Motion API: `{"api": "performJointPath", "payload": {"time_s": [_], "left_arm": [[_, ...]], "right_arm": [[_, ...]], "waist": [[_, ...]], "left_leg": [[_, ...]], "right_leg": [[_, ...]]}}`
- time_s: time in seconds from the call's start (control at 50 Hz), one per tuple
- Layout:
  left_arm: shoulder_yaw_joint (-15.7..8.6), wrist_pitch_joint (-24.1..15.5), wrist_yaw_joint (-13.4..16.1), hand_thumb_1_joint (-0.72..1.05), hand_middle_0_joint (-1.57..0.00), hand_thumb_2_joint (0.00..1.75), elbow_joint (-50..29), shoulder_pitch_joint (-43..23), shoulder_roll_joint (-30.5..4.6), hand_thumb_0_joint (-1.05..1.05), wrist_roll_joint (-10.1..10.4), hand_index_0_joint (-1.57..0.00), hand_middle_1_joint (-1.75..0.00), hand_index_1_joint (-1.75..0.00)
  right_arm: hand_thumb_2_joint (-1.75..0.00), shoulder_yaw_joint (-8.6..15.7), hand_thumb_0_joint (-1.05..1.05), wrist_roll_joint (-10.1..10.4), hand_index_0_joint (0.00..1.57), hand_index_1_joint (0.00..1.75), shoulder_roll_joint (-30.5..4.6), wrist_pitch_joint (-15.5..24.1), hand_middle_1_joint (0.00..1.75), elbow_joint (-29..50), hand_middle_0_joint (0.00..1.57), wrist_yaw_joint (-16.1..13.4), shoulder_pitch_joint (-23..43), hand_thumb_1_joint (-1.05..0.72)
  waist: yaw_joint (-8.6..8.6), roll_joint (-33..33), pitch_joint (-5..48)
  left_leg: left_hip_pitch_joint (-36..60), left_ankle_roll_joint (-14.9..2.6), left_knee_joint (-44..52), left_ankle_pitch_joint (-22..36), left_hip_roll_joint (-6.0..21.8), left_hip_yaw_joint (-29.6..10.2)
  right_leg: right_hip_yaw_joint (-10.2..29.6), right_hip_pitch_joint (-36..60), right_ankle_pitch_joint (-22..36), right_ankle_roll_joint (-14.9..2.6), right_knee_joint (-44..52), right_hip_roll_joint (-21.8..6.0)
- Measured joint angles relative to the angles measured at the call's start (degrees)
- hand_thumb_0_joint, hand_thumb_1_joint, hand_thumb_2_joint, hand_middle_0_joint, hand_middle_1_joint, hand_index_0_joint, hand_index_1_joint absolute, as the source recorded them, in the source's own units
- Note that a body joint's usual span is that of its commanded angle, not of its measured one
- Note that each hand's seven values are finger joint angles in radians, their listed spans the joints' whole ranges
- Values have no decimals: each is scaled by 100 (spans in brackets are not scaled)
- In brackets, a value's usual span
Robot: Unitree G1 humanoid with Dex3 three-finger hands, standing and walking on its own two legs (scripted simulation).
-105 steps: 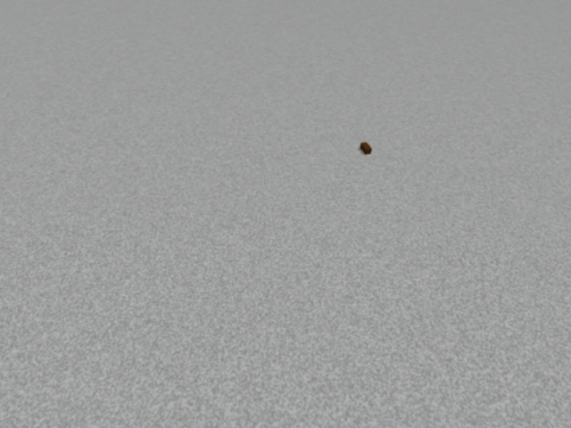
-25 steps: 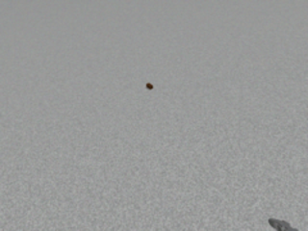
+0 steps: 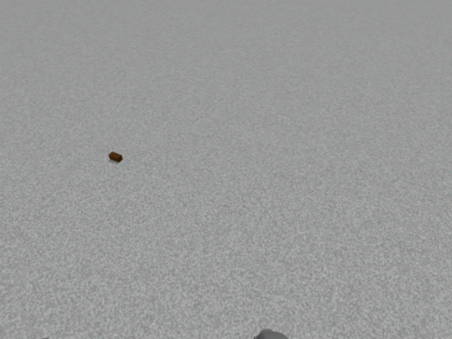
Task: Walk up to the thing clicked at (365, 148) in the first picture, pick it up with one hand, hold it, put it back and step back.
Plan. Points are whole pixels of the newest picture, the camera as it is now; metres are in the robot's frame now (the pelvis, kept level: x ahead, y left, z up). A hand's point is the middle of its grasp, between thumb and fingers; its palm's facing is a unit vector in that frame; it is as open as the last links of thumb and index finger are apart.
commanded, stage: walk up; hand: left
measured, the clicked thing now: (115, 157) +1.35 +0.57 -0.76
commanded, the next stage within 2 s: none
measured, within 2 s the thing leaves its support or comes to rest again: neither
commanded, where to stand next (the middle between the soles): +0.89 +0.60 m, yaw -38 degrees
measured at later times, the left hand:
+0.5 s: hand (39, 282) +0.33 +0.39 -0.14, palm faces -0.21 -0.84 -0.49, open 7.4 cm
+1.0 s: hand (30, 186) +0.60 +0.50 -0.14, palm faces -0.31 -0.74 -0.59, open 7.4 cm
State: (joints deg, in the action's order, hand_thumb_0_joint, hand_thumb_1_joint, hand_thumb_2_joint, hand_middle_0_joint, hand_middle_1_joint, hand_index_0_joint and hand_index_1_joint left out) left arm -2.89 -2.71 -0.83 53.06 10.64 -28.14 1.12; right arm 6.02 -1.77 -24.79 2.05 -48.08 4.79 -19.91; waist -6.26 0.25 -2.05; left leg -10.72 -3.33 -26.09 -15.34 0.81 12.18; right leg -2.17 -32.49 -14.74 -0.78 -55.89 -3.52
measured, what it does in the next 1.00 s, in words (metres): walks ahead, turning right: right foot, then left foot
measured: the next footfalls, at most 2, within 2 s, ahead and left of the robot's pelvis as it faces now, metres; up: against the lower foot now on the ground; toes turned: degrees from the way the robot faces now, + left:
right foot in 0.18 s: +0.21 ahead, -0.08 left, +0.00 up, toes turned -12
left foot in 0.56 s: +0.44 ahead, +0.29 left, +0.00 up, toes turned -9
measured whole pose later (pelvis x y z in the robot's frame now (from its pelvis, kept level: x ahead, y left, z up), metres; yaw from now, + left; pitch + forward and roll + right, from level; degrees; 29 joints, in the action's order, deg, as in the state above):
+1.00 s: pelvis +0.41 +0.24 -0.04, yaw -22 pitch -2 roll -2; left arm -3.1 -5.3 5.0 49.4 17.4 -25.0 -0.3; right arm 5.0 -3.9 -25.2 -5.5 -45.4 4.5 -17.6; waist -2.8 -7.6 -4.4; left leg -23.5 -0.2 -61.8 -29.7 1.5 4.5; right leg -7.0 -25.4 -17.8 -3.3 -44.8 -0.5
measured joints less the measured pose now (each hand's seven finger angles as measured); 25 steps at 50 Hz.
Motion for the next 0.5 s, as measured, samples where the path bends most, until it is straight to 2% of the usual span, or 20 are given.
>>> {"api": "performJointPath", "payload": {"time_s": [0.12,0.16,0.18,0.2,0.24,0.26,0.3,0.38,0.44,0.5], "left_arm": [[20,91,-33,91,-20,89,-73,-293,225,1,11,-20,-30,-30],[25,62,-19,91,-20,89,-174,-369,290,1,17,-20,-30,-30],[16,12,3,91,-20,89,-248,-391,302,1,5,-20,-30,-30],[-10,-39,57,91,-20,89,-316,-436,364,1,-17,-20,-30,-30],[31,-91,169,91,-20,89,-491,-417,444,1,-16,-21,-30,-30],[62,-97,221,91,-20,89,-545,-357,493,0,16,-21,-30,-30],[112,-110,293,90,-20,89,-568,-164,597,0,42,-21,-30,-30],[161,-188,305,90,-21,89,-463,324,674,0,-47,-21,-30,-30],[164,-249,302,90,-21,89,-368,646,631,0,-144,-21,-30,-30],[125,-290,330,90,-21,89,-303,903,505,1,-217,-21,-30,-30]], "right_arm": [[-90,20,1,-99,20,30,-30,-154,30,16,21,-11,-340,-90],[-90,-7,1,-119,20,30,14,-220,30,43,21,-16,-397,-90],[-90,-29,1,-124,20,30,59,-252,30,56,21,-26,-424,-90],[-90,-48,1,-126,20,30,101,-291,30,36,21,-46,-371,-90],[-90,-138,1,-109,20,30,214,-373,30,30,21,-60,-237,-90],[-90,-183,2,-98,20,30,239,-390,30,35,21,-56,-153,-90],[-90,-232,2,-71,20,30,234,-391,30,84,21,-46,66,-90],[-90,-195,1,-78,21,30,107,-380,30,357,21,60,515,-90],[-90,-102,1,-105,21,30,-50,-422,30,526,21,157,770,-90],[-90,0,1,-128,20,30,-217,-445,30,589,21,233,946,-90]], "waist": [[-198,-255,-45],[-213,-336,-60],[-189,-352,-56],[-130,-462,-126],[18,-531,-175],[104,-556,-180],[228,-633,-187],[357,-713,-196],[465,-706,-175],[590,-657,-132]], "left_leg": [[682,-49,149,-562,-190,406],[710,-17,-262,-973,-146,482],[605,55,-728,-1216,-82,486],[380,177,-1451,-1348,70,299],[-335,502,-3094,-1486,37,-480],[-670,586,-3701,-1387,32,-779],[-1233,602,-4212,-1019,173,-1192],[-2031,521,-3747,-477,601,-1666],[-2365,488,-3191,-153,847,-1733],[-2394,419,-2582,160,952,-1666]], "right_leg": [[-338,280,372,-84,1465,-10],[-466,613,382,-185,1909,98],[-493,812,418,-271,2116,156],[-521,847,330,-296,1986,264],[-495,859,19,-304,1668,346],[-448,941,-64,-298,1654,375],[-339,1194,-105,-195,1812,414],[-67,1586,-206,37,2040,350],[159,1700,-422,159,1967,216],[380,1728,-715,252,1779,40]]}}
